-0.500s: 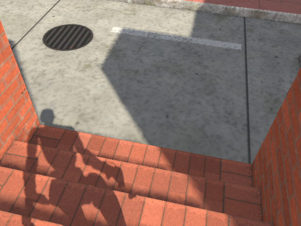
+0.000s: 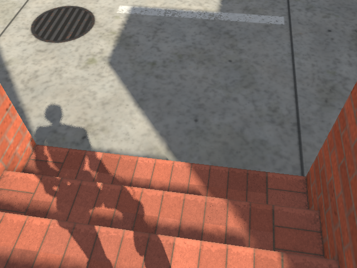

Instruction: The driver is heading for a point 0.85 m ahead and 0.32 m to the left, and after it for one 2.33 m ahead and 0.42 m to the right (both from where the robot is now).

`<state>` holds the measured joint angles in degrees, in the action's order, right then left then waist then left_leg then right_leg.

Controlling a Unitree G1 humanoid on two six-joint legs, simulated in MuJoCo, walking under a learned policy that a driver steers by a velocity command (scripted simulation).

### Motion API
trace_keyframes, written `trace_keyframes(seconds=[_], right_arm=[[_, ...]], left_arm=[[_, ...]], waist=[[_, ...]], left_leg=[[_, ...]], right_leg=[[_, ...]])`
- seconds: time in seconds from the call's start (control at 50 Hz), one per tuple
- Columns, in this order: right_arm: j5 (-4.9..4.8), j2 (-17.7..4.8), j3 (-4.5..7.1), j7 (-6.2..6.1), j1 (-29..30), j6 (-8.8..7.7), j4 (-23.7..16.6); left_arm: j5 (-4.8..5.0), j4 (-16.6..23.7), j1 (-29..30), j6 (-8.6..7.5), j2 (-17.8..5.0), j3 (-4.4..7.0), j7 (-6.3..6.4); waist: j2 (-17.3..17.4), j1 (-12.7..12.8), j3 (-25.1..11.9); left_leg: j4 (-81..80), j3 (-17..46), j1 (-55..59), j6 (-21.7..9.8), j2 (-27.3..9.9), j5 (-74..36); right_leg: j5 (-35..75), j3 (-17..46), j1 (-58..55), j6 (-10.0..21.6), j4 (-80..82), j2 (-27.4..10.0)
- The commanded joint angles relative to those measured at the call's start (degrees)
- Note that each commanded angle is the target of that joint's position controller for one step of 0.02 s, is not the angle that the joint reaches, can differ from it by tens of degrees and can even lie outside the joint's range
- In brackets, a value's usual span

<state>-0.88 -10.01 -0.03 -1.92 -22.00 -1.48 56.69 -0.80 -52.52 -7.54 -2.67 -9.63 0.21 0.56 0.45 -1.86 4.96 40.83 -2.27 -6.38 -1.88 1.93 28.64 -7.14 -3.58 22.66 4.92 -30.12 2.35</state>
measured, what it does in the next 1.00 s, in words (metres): steps on the spot, turning left: left foot, then right foot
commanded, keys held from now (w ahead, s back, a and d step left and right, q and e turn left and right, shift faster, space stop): no key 0.14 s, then q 0.40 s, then w+q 0.46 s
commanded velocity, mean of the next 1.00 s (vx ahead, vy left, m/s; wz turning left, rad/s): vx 0.15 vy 0.00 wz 0.38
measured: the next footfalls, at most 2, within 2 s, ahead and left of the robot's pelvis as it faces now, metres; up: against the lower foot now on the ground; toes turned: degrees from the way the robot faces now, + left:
left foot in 0.30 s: +0.06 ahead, +0.11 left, +0.00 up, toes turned +3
right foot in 0.64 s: +0.05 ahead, -0.10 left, +0.00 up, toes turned +17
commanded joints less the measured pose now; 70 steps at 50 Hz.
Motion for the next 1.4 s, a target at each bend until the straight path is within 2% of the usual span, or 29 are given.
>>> trace_keyframes(seconds=[0.02,0.06,0.14,0.28,0.32,0.36,0.42,0.48,0.54,0.58,0.62,0.64,0.66,0.68,0.7,0.78,0.92,1.04,1.08,1.12,1.14,1.16,1.18,1.2,1.22,1.24,1.28,1.36,1.4], right_arm=[[0.63,-6.44,1.56,-0.24,-6.11,2.03,-0.24],[1.57,-5.02,1.35,0.05,-0.61,2.7,-0.96],[1.66,-2.75,0.59,-0.27,-2.67,4.49,1.74],[2.62,-5.49,1.14,0.38,2.47,4.04,-2.14],[2.87,-7.29,1.62,0.34,1.09,3.38,-3.34],[2.23,-13.8,3.63,-0.3,3.08,2.77,-5.43],[2.22,-13.85,4.63,-1.13,7.76,2.76,-8.36],[1.74,-11.62,4.82,-0.1,7.82,2.76,-9.77],[1.85,-13.34,5.95,0.16,4.66,3.33,-9.66],[1.98,-14.36,6.72,0.74,5.53,3.98,-10.57],[1.33,-14.09,7.11,1.17,10.05,4.68,-12.36],[0.88,-11.18,6.66,1.01,9.13,4.53,-13.13],[0.11,-6.85,5.55,0.98,9.2,3.82,-15.96],[1.83,-12.1,6.27,0.75,13.94,3.25,-15.81],[1.71,-13.8,7.08,1.47,13.41,2.95,-15.06],[2.52,-11.97,6.88,3.9,9.56,3.46,-13.23],[2.88,-9.58,5.36,5.48,18.31,3.42,-17.33],[2.87,-8.28,4.04,6.78,25.83,2.79,-22.45],[2.79,-8.91,4.27,6.75,24.13,2.37,-22.99],[3.18,-10.02,5.27,5.47,12.93,1.79,-20.31],[3.59,-12.5,6.54,4.41,1.6,1.32,-16.67],[3.37,-18.67,7.99,3.29,-3.77,0.99,-16.55],[0.82,-20.25,7.89,3.1,-2.64,1.01,-17.49],[0.32,-17.79,7.23,2.63,-0.03,1.34,-16.08],[0.58,-14.43,6.07,2.3,3.07,1.02,-15.82],[1.15,-12.0,5.28,2.23,5.38,0.61,-15.46],[1.34,-10.4,4.45,2.28,7.88,-0.33,-15.42],[1.76,-13.63,5.19,2.37,4.67,-2.02,-12.87],[0.95,-12.57,5.05,2.03,1.76,-3.07,-10.39]], left_arm=[[2.0,-0.51,-10.56,0.86,-8.08,1.43,0.69],[0.3,0.19,-4.22,1.22,-4.98,0.04,1.24],[0.23,-1.58,-4.68,0.82,-5.61,-0.11,1.29],[0.9,1.59,-0.08,4.19,-11.58,3.17,2.65],[0.87,2.55,0.39,5.18,-10.15,3.53,2.92],[0.68,4.86,2.6,5.62,-7.31,3.33,2.37],[0.67,5.17,0.55,5.14,-8.14,3.71,1.01],[0.21,6.16,1.03,4.9,-8.01,3.28,1.6],[0.85,8.45,2.28,4.97,-7.54,2.59,2.12],[0.99,9.34,0.01,4.55,-8.13,2.44,1.87],[0.65,8.4,-6.32,3.77,-8.03,2.5,2.0],[0.09,7.74,-10.09,3.26,-11.99,3.42,2.56],[-0.75,8.93,-10.97,3.15,-20.16,5.11,2.37],[-1.88,8.77,-8.04,2.95,-19.24,5.33,2.3],[-1.62,9.64,-5.06,2.4,-15.14,4.1,2.15],[-0.54,10.11,-5.39,0.3,-10.45,2.94,1.36],[-0.07,6.66,-15.11,-1.5,-11.63,3.91,0.74],[-0.5,4.75,-18.17,-1.49,-13.16,4.41,0.69],[-0.48,4.48,-17.41,-0.99,-14.64,4.64,0.97],[0.02,4.13,-16.52,-0.36,-16.53,4.82,1.25],[-0.17,4.77,-16.3,-0.09,-16.0,4.46,1.26],[0.0,8.44,-17.97,-0.06,-9.52,2.68,0.32],[-1.23,10.88,-14.83,-0.41,-10.95,3.3,-0.26],[-0.88,11.59,-9.78,-0.37,-13.3,4.1,-0.44],[0.11,11.46,-9.96,-0.73,-12.68,3.72,-0.78],[-0.3,10.16,-11.86,-0.64,-11.4,3.36,-0.86],[-2.1,7.78,-15.89,1.43,-11.14,3.34,-1.25],[-0.91,7.98,-12.41,3.37,-11.26,3.86,-1.99],[-0.73,8.94,-7.71,3.35,-12.11,4.58,-1.9]], waist=[[-7.03,3.58,-14.0],[-5.46,1.37,-5.48],[-5.85,-0.12,-6.39],[-4.85,-0.06,-2.84],[2.09,-0.55,-1.4],[16.09,-0.64,2.33],[4.8,3.24,-2.72],[5.92,2.22,-7.55],[8.47,-0.22,-8.45],[9.13,0.04,-10.71],[7.25,4.55,-9.16],[-1.33,5.18,-8.86],[-17.0,5.18,-9.23],[-8.81,5.43,-2.26],[-4.68,2.5,-0.74],[-7.59,1.15,-1.78],[-6.38,5.02,0.94],[-7.19,6.43,2.14],[-7.12,4.8,1.04],[-6.39,-0.94,-5.76],[-2.84,-5.69,-12.75],[10.51,-6.05,-21.29],[10.62,-5.15,-24.84],[4.58,-4.82,-15.03],[2.5,-2.0,-9.4],[1.18,0.69,-6.93],[2.35,3.52,-6.98],[2.6,3.46,-4.36],[2.9,2.66,-1.27]], left_leg=[[20.55,5.1,-13.95,0.92,-0.73,8.35],[13.1,5.55,-12.04,1.12,-2.82,2.53],[0.25,2.9,-4.16,2.0,-2.02,-2.07],[-6.15,1.97,-7.08,-2.02,-2.35,-10.38],[-16.43,10.52,-10.13,-5.53,-6.49,-8.73],[-31.02,32.3,-16.01,-11.9,-18.54,-9.43],[-26.23,25.01,-10.15,-12.45,-14.52,-26.12],[-21.4,20.74,-2.73,-10.88,-10.69,-36.65],[-19.52,23.46,-1.0,-11.02,-11.14,-38.28],[-21.27,26.5,-3.35,-10.28,-9.83,-20.97],[-20.61,26.97,-13.89,-6.71,-5.35,-0.03],[-11.55,21.68,-24.83,-3.36,-0.22,8.03],[3.95,10.12,-35.84,-1.06,8.84,8.48],[9.34,12.13,-38.87,-0.62,3.4,-0.54],[12.13,12.74,-35.78,-0.69,2.35,-5.91],[21.1,8.21,-35.76,1.02,0.19,-14.33],[12.82,5.97,-40.37,1.98,-2.97,-20.32],[0.13,-2.55,-32.31,-2.4,-3.77,-16.32],[-3.56,-4.82,-25.58,-4.81,-1.66,-13.5],[-8.03,-6.42,-9.56,-7.6,3.23,-12.89],[-10.02,-2.78,6.52,-9.85,3.21,-12.57],[-14.69,23.34,25.29,-15.83,-15.04,1.04],[-24.98,46.2,24.81,-18.82,-23.04,-2.22],[-25.13,35.59,18.48,-17.26,-21.03,-10.78],[-24.58,27.47,11.13,-15.93,-18.64,-20.36],[-25.13,21.45,5.58,-13.56,-15.3,-27.8],[-26.56,15.84,-0.36,-11.71,-12.03,-36.16],[-29.66,10.69,-3.2,-10.43,-9.49,-35.68],[-29.57,11.02,0.84,-7.97,-10.82,-34.29]], right_leg=[[25.71,24.56,-22.09,13.37,10.84,-22.22],[13.55,18.02,-10.52,8.69,16.53,-17.01],[2.33,13.12,-6.89,4.77,18.5,-12.56],[-20.71,12.18,-0.53,2.96,17.59,-14.01],[-20.54,7.28,1.21,0.56,10.08,-10.53],[-16.46,-0.09,3.97,-3.63,-13.59,2.16],[-15.33,6.73,7.01,-3.99,-27.06,1.03],[-15.77,5.4,6.9,-5.74,-22.56,0.98],[-17.45,5.7,3.73,-6.49,-13.48,0.97],[-19.43,5.06,-2.95,-5.78,-5.79,1.82],[-12.25,4.23,-17.0,-4.03,10.55,2.0],[-20.21,13.36,-26.76,-2.42,16.25,-6.77],[-35.41,35.71,-29.25,3.11,22.4,-23.93],[-32.65,36.28,-20.37,5.81,24.15,-25.31],[-29.0,31.0,-17.97,5.06,23.64,-21.43],[-15.26,15.37,-19.78,2.94,23.09,-14.78],[-2.09,7.05,-25.13,4.45,21.7,-16.87],[8.97,-0.17,-24.66,3.95,17.98,-18.4],[20.34,-2.73,-24.1,2.71,14.09,-18.37],[39.04,-7.49,-22.35,0.9,-1.56,-16.96],[34.41,-9.17,-14.12,-0.91,-16.65,-15.0],[-4.87,-9.38,6.7,-4.07,-38.2,-9.41],[-24.24,1.66,15.74,-5.16,-45.46,-2.27],[-18.56,5.45,18.81,-4.8,-44.37,-5.66],[-13.84,4.55,16.88,-4.47,-40.08,-7.65],[-12.36,4.88,12.79,-4.37,-34.6,-9.55],[-12.32,3.94,5.47,-5.15,-31.36,-9.37],[-0.2,2.71,7.94,-4.96,-29.98,-6.84],[4.24,7.97,14.47,-4.32,-25.2,-7.2]])
Keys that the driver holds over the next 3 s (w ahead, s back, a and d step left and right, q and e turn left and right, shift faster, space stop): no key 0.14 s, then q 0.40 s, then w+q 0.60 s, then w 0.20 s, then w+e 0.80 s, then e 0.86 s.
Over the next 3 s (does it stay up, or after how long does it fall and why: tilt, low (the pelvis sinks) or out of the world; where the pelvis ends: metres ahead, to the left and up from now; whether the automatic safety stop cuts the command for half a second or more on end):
stays up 0.74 0.38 -0.32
